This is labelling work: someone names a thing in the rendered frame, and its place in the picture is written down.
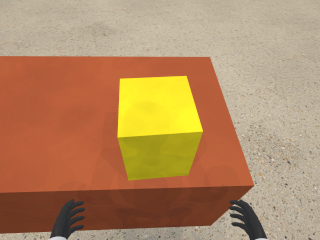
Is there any pedestal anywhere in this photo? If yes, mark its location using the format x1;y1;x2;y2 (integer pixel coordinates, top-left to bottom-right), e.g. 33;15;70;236
0;56;254;234

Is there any robot right hand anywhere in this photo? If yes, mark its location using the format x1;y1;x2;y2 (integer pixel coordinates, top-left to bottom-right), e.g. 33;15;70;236
229;199;267;240

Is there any robot left hand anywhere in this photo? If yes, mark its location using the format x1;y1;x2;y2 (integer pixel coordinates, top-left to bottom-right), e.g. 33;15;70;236
50;199;85;240

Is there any carton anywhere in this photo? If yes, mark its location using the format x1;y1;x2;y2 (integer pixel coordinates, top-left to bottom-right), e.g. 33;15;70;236
117;76;203;181

